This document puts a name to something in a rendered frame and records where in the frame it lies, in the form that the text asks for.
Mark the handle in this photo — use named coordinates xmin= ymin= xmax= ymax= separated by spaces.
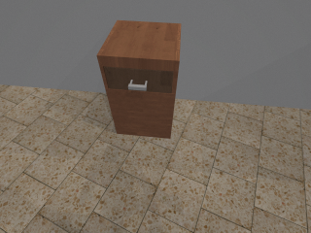
xmin=128 ymin=80 xmax=148 ymax=91

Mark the cabinet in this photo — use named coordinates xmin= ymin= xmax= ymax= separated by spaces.
xmin=96 ymin=20 xmax=182 ymax=139

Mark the drawer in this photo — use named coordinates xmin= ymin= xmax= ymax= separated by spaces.
xmin=104 ymin=66 xmax=174 ymax=93

